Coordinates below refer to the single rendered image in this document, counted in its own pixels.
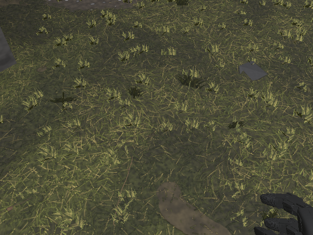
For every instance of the robot right hand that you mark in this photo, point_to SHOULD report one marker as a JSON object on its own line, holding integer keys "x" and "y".
{"x": 293, "y": 205}

